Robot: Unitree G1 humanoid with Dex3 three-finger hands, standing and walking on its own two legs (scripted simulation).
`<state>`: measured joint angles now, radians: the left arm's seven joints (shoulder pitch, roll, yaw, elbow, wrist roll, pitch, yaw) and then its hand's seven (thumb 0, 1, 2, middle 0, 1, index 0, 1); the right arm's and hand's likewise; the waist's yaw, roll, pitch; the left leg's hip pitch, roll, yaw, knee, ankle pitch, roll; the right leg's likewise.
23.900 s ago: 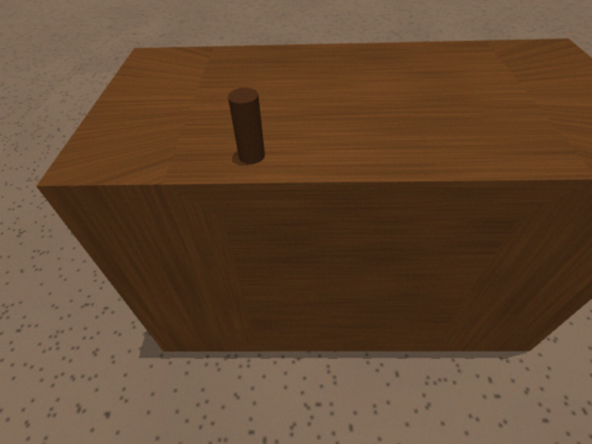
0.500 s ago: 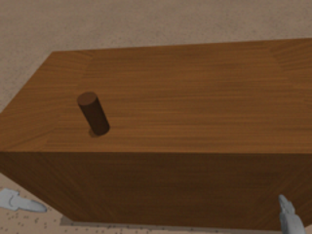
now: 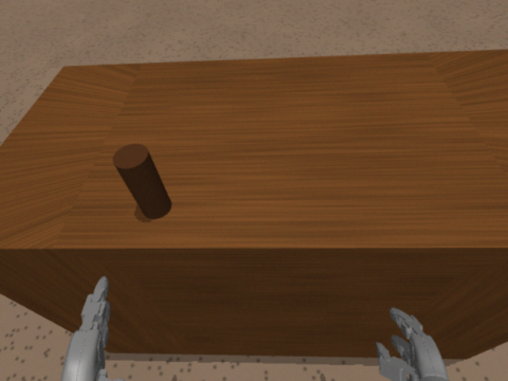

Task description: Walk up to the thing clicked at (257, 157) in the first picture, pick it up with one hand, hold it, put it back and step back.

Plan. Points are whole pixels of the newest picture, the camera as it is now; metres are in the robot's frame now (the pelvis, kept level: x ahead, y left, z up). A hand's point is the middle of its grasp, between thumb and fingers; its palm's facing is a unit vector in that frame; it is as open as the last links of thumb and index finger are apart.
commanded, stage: home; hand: left
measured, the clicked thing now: (145, 184) +0.40 +0.21 +0.09
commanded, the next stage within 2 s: none
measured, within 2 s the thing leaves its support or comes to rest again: neither
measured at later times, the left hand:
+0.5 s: hand (173, 351) +0.19 +0.17 -0.10, palm faces +0.08 -0.97 -0.25, open 17.5 cm
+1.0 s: hand out of the picture +0.08 +0.26 -0.14, palm faces -0.04 -0.91 -0.41, open 17.6 cm
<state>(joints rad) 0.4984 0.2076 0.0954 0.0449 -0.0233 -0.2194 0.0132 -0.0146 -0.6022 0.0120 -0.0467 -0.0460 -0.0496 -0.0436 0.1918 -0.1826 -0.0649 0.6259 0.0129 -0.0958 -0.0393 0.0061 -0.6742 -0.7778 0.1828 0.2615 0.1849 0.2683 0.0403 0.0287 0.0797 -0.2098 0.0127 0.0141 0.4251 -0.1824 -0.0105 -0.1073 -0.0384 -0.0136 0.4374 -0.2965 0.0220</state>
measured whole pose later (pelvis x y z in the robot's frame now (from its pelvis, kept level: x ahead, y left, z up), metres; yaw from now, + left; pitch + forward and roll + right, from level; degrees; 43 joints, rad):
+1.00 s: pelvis +0.00 -0.01 +0.00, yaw -1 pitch -2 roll +0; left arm 0.22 0.38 0.00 0.92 0.03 -0.02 0.02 -0.01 -0.56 0.04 -0.05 -0.05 -0.05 -0.05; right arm 0.19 -0.36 -0.02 0.93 -0.03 0.00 0.02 0.01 -0.90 -0.90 0.20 0.30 0.20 0.30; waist 0.00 0.02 0.01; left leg -0.23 0.04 0.02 0.47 -0.21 -0.02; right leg -0.12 -0.01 -0.01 0.46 -0.30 0.01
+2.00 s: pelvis +0.00 +0.01 +0.00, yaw -1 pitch -2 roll +0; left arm 0.14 0.36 -0.02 1.10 0.02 -0.01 0.00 0.00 -0.53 0.05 -0.05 -0.05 -0.05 -0.05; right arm 0.12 -0.36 0.01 1.11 -0.01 -0.01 0.01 0.01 -0.90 -0.90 0.20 0.30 0.20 0.30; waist 0.00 0.00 0.04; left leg -0.19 0.02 0.03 0.37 -0.15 0.00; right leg -0.07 -0.03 0.00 0.34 -0.23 0.03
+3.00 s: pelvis +0.00 +0.01 +0.01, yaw +0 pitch -2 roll +0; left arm 0.15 0.36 -0.01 1.10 0.02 0.00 0.00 0.00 0.73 0.86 -0.20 -0.29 -0.20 -0.30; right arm 0.12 -0.35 0.00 1.13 -0.01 0.00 0.01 0.01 -0.91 -0.90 0.20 0.30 0.20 0.30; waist 0.00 0.00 0.05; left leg -0.17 0.01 0.01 0.35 -0.14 0.00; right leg -0.04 -0.04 -0.02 0.31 -0.22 0.04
